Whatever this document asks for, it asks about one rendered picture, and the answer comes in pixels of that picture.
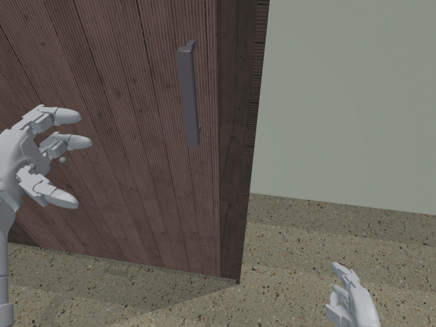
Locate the left robot hand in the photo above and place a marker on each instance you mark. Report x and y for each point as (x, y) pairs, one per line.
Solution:
(18, 150)

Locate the robot left forearm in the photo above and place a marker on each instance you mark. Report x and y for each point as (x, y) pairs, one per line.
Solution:
(10, 202)

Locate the right robot hand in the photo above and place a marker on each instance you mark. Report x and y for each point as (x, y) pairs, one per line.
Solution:
(358, 307)

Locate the handle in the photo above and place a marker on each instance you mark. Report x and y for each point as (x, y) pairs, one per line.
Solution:
(188, 92)

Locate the wardrobe door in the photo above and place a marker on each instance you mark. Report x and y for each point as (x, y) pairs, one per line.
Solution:
(17, 229)
(143, 195)

